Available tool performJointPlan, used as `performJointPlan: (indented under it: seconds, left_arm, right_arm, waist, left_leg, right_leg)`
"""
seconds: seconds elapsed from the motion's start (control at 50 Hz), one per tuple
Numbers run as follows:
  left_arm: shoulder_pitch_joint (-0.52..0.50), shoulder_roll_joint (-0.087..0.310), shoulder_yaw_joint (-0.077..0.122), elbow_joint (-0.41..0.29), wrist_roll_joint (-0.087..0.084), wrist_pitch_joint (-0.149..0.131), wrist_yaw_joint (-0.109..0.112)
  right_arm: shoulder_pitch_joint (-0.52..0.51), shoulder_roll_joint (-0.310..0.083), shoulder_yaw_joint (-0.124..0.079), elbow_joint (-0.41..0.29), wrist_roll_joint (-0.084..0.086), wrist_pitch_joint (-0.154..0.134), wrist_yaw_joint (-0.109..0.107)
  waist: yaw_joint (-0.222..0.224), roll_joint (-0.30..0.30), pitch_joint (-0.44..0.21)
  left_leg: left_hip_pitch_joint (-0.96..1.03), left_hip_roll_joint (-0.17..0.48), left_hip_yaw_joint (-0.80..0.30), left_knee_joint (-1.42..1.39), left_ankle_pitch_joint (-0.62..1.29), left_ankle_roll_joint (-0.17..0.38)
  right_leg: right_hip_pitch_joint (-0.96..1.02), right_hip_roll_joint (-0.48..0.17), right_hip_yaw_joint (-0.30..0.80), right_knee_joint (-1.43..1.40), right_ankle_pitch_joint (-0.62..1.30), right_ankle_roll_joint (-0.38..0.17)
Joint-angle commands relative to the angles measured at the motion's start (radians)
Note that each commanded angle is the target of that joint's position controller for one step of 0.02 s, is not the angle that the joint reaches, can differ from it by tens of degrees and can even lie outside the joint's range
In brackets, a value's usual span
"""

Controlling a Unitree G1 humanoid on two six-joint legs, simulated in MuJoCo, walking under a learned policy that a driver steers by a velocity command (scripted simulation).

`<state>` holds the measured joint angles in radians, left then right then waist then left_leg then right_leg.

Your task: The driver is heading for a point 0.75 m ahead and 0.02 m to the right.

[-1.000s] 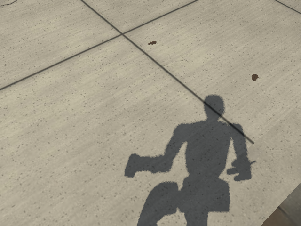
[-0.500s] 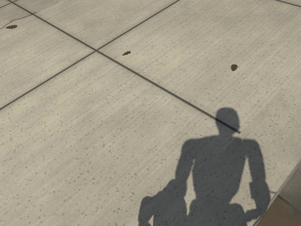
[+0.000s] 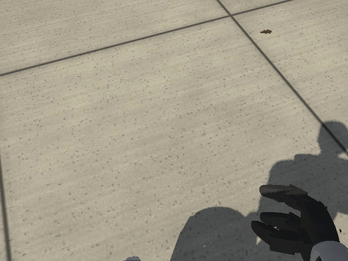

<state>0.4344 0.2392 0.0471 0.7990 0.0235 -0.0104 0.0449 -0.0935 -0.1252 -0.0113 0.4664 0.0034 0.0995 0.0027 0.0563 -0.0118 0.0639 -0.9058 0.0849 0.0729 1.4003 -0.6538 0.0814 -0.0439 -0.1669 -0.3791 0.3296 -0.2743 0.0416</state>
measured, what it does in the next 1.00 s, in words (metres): climbs: left foot 0.14 m higher, then right foot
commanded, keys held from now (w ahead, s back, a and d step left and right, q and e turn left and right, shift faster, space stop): q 0.02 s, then w+q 0.28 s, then w+e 0.70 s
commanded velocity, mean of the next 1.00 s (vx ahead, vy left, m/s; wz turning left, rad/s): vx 0.37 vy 0.00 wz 0.02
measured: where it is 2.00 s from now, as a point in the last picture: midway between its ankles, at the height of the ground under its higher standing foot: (179, 167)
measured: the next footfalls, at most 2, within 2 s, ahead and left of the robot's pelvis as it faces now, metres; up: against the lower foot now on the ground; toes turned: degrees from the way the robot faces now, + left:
left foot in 0.02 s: +0.15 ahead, +0.13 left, +0.14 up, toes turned +6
right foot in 0.68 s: +0.44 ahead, -0.02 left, +0.14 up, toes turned +5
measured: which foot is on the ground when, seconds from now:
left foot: up 0.00-0.00, down 0.02-0.70, up 0.72-1.00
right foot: down 0.00-0.04, up 0.06-0.66, down 0.68-1.00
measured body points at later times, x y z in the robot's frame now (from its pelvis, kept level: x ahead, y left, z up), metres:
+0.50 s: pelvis +0.18 +0.06 +0.14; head +0.18 +0.08 +0.59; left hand +0.28 +0.31 +0.02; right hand +0.28 -0.18 +0.02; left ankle +0.10 +0.12 -0.61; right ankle +0.35 -0.04 -0.54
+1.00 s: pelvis +0.49 +0.05 +0.13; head +0.52 +0.03 +0.58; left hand +0.51 +0.31 +0.01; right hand +0.69 -0.18 +0.04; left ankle +0.65 +0.20 -0.55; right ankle +0.40 -0.02 -0.61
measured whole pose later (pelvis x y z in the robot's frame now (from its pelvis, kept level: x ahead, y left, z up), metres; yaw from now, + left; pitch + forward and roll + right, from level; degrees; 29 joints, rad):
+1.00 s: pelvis +0.49 +0.05 +0.13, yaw -2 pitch +3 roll -1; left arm 0.43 0.21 0.05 0.80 0.00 -0.07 -0.01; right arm 0.11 -0.24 -0.02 0.65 -0.04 -0.05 0.03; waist 0.05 0.04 -0.01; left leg -0.72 0.08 -0.04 0.80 -0.08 -0.03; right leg -0.06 0.13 0.10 0.29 -0.28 -0.10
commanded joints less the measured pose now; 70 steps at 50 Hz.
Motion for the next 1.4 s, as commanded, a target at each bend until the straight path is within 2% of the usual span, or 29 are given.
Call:
performJointPlan:
  seconds: [0.02,0.04,0.06,0.08,0.12,0.16,0.24,0.28,0.36,0.5,0.6,0.66,0.68,0.7,0.72,0.74,0.78,0.86,0.96,1.04,1.08,1.12,1.14,1.16,1.18,1.2,1.24,1.3,1.4]
  left_arm:
    - [-0.057,0.27,0.063,-0.073,-0.021,0.0,-0.048]
    - [-0.195,0.197,0.044,-0.201,-0.02,0.001,-0.07]
    - [-0.232,0.111,0.034,-0.28,0.014,0.001,-0.094]
    - [-0.18,0.044,0.019,-0.279,0.033,0.004,-0.092]
    - [-0.171,0.007,0.006,-0.279,0.04,0.002,-0.056]
    - [-0.122,-0.005,-0.004,-0.247,0.049,0.01,-0.028]
    - [-0.185,-0.034,-0.029,-0.265,0.047,0.001,-0.034]
    - [-0.206,0.012,-0.024,-0.252,0.052,0.004,-0.045]
    - [-0.304,0.017,-0.017,-0.229,0.023,-0.003,-0.059]
    - [-0.426,0.021,0.002,-0.198,0.005,-0.017,-0.095]
    - [-0.408,0.033,0.011,-0.196,0.005,-0.019,-0.11]
    - [-0.18,0.068,0.04,-0.136,0.002,-0.03,-0.087]
    - [-0.029,0.112,0.056,-0.099,0.012,-0.042,-0.075]
    - [0.084,0.233,0.085,-0.104,0.033,-0.053,-0.066]
    - [0.048,0.228,0.082,-0.095,0.003,-0.055,-0.074]
    - [-0.011,0.188,0.075,-0.104,-0.009,-0.054,-0.075]
    - [-0.085,0.134,0.059,-0.116,-0.011,-0.056,-0.069]
    - [-0.082,0.12,0.047,-0.096,-0.023,-0.083,-0.059]
    - [-0.007,0.13,0.047,-0.057,-0.022,-0.08,-0.055]
    - [0.036,0.158,0.054,-0.038,-0.025,-0.077,-0.046]
    - [0.021,0.161,0.053,-0.031,-0.022,-0.075,-0.038]
    - [-0.008,0.184,0.059,-0.028,-0.021,-0.075,-0.035]
    - [-0.011,0.159,0.055,-0.041,-0.027,-0.077,-0.034]
    - [0.096,0.056,0.034,-0.065,-0.041,-0.072,-0.03]
    - [0.211,0.091,0.037,-0.045,-0.06,-0.056,-0.018]
    - [0.167,0.129,0.041,-0.015,-0.024,-0.041,-0.016]
    - [-0.002,0.098,0.03,-0.043,-0.015,-0.03,-0.033]
    - [0.011,0.066,0.022,-0.03,0.012,0.014,-0.057]
    - [-0.041,0.025,-0.008,-0.026,0.009,0.034,-0.053]
  right_arm:
    - [0.281,-0.118,-0.04,0.016,0.013,-0.037,-0.016]
    - [0.352,-0.293,-0.093,0.011,-0.008,-0.043,-0.027]
    - [0.282,-0.418,-0.146,-0.015,-0.004,-0.021,-0.038]
    - [0.224,-0.382,-0.136,-0.013,-0.01,-0.018,-0.038]
    - [0.145,-0.233,-0.086,0.04,-0.023,-0.029,-0.043]
    - [0.15,-0.134,-0.059,0.088,-0.035,-0.066,-0.032]
    - [0.31,-0.185,-0.076,0.219,-0.029,-0.143,-0.01]
    - [0.332,-0.205,-0.082,0.228,-0.013,-0.156,-0.012]
    - [0.415,-0.195,-0.086,0.227,-0.01,-0.167,-0.035]
    - [0.519,-0.221,-0.09,0.249,-0.026,-0.201,-0.014]
    - [0.515,-0.235,-0.082,0.274,-0.033,-0.211,-0.024]
    - [0.522,-0.27,-0.082,0.301,-0.028,-0.205,-0.024]
    - [0.525,-0.257,-0.073,0.293,-0.026,-0.203,-0.027]
    - [0.51,-0.178,-0.046,0.226,0.001,-0.207,-0.021]
    - [0.487,-0.192,-0.052,0.207,-0.021,-0.214,-0.017]
    - [0.409,-0.222,-0.058,0.194,-0.03,-0.219,-0.009]
    - [0.341,-0.217,-0.049,0.174,-0.033,-0.232,0.008]
    - [0.36,-0.196,-0.039,0.175,-0.066,-0.175,0.021]
    - [0.134,-0.154,-0.012,0.109,-0.048,-0.164,0.03]
    - [0.037,-0.173,-0.013,0.084,-0.026,-0.172,0.027]
    - [0.108,-0.194,-0.022,0.109,-0.033,-0.182,0.016]
    - [0.321,-0.23,-0.04,0.177,-0.043,-0.204,-0.003]
    - [0.448,-0.268,-0.05,0.199,-0.056,-0.222,-0.016]
    - [0.556,-0.355,-0.064,0.195,-0.076,-0.224,-0.022]
    - [0.548,-0.363,-0.076,0.217,-0.042,-0.212,-0.009]
    - [0.455,-0.278,-0.062,0.183,-0.017,-0.202,-0.007]
    - [0.358,-0.147,-0.021,0.196,-0.019,-0.202,-0.01]
    - [0.366,-0.173,-0.024,0.242,-0.015,-0.206,-0.011]
    - [0.327,-0.188,-0.023,0.276,-0.028,-0.198,-0.003]
  waist:
    - [-0.179,-0.142,-0.318]
    - [-0.254,0.194,-0.345]
    - [-0.187,0.301,-0.433]
    - [-0.122,0.224,-0.382]
    - [-0.021,0.206,-0.102]
    - [0.022,0.204,-0.046]
    - [0.015,0.092,-0.066]
    - [-0.006,0.061,-0.061]
    - [-0.088,0.104,-0.111]
    - [-0.161,0.092,-0.047]
    - [-0.134,0.088,0.026]
    - [-0.017,0.038,-0.112]
    - [0.048,0.008,-0.23]
    - [0.073,-0.193,-0.33]
    - [0.025,-0.263,-0.311]
    - [0.014,-0.107,-0.214]
    - [-0.016,0.022,-0.12]
    - [-0.074,-0.019,-0.078]
    - [-0.016,-0.045,-0.018]
    - [0.016,-0.056,-0.032]
    - [-0.013,-0.053,-0.047]
    - [-0.108,-0.048,-0.14]
    - [-0.157,-0.029,-0.229]
    - [-0.137,0.2,-0.404]
    - [-0.097,0.33,-0.56]
    - [-0.076,0.147,-0.486]
    - [-0.069,0.057,-0.269]
    - [-0.021,0.101,-0.194]
    - [-0.001,0.15,-0.185]
  left_leg:
    - [0.572,-0.165,-0.013,-0.358,0.164,0.07]
    - [0.715,0.028,-0.596,-0.746,-0.025,0.158]
    - [0.725,0.122,-1.031,-1.041,-0.156,0.205]
    - [0.664,0.169,-0.981,-1.093,-0.323,0.195]
    - [0.426,0.085,-0.772,-1.014,-0.384,0.136]
    - [0.299,0.011,-0.55,-0.933,-0.164,0.096]
    - [0.413,-0.033,-0.478,-0.97,0.0,0.097]
    - [0.467,-0.047,-0.458,-1.021,0.061,0.12]
    - [0.652,0.036,-0.487,-1.149,0.242,0.143]
    - [0.869,0.109,-0.381,-1.258,0.349,0.159]
    - [0.903,0.129,-0.253,-1.229,0.588,0.126]
    - [0.879,0.086,-0.117,-0.859,1.23,0.074]
    - [0.735,0.052,-0.075,-0.636,1.129,0.047]
    - [0.393,-0.067,0.004,-0.265,0.749,-0.019]
    - [0.186,-0.172,-0.073,-0.081,0.228,-0.032]
    - [0.133,-0.093,-0.149,-0.022,0.314,-0.028]
    - [0.161,-0.032,-0.143,-0.114,0.41,-0.039]
    - [0.189,-0.015,-0.104,-0.246,0.415,-0.096]
    - [0.217,-0.039,-0.047,-0.607,0.602,-0.12]
    - [0.328,-0.071,-0.058,-0.785,0.703,-0.099]
    - [0.431,-0.1,-0.062,-0.871,0.689,-0.067]
    - [0.675,-0.133,-0.048,-0.955,0.74,-0.026]
    - [0.897,-0.017,-0.129,-0.921,0.892,0.001]
    - [1.172,0.302,-0.41,-0.794,1.442,0.099]
    - [1.267,0.414,-0.703,-0.86,1.603,0.247]
    - [1.133,0.349,-0.625,-0.912,1.416,0.227]
    - [0.923,0.236,-0.395,-0.977,1.297,0.162]
    - [0.713,0.161,-0.245,-1.056,1.282,0.126]
    - [0.578,0.109,-0.128,-1.103,1.105,0.124]
  right_leg:
    - [-0.045,-0.096,0.046,0.365,1.272,-0.147]
    - [-0.454,0.058,0.079,0.81,0.421,-0.049]
    - [-0.643,0.199,0.386,1.114,-0.111,-0.034]
    - [-0.712,0.159,0.5,1.257,-0.064,-0.043]
    - [-0.795,0.142,0.433,1.295,-0.005,-0.047]
    - [-0.769,0.122,0.424,1.344,0.101,-0.054]
    - [-0.884,0.105,0.451,1.292,0.098,-0.074]
    - [-0.881,0.098,0.41,1.116,0.152,-0.053]
    - [-0.841,0.07,0.38,0.793,0.237,-0.01]
    - [-0.76,0.091,0.352,0.443,0.192,-0.057]
    - [-0.588,0.129,0.305,0.272,0.051,-0.128]
    - [-0.201,0.252,0.242,0.136,0.051,-0.19]
    - [0.055,0.182,0.341,0.142,0.022,-0.222]
    - [0.314,-0.104,0.812,0.077,-0.167,-0.339]
    - [0.336,-0.196,1.164,-0.062,0.003,-0.394]
    - [0.246,-0.16,1.007,-0.037,0.04,-0.382]
    - [0.052,-0.073,0.799,-0.056,0.168,-0.333]
    - [-0.078,0.021,0.673,-0.101,0.375,-0.308]
    - [-0.141,0.096,0.61,-0.119,0.453,-0.271]
    - [-0.078,0.063,0.664,-0.083,0.517,-0.238]
    - [-0.02,0.061,0.658,-0.008,0.676,-0.195]
    - [0.004,0.114,0.618,0.23,0.868,-0.134]
    - [-0.118,0.163,0.605,0.429,0.653,-0.11]
    - [-0.312,0.276,0.502,0.783,-0.028,-0.084]
    - [-0.451,0.345,0.496,1.047,-0.353,-0.065]
    - [-0.469,0.28,0.532,1.074,-0.246,-0.066]
    - [-0.509,0.224,0.514,0.967,-0.175,-0.046]
    - [-0.381,0.218,0.479,0.834,-0.128,-0.035]
    - [-0.254,0.185,0.408,0.521,-0.034,-0.041]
